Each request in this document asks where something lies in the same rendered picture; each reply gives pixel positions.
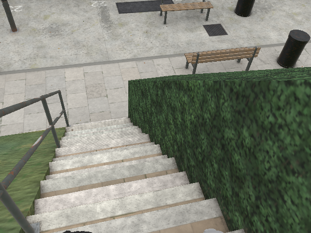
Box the stairs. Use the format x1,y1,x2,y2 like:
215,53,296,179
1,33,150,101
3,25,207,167
26,116,245,233

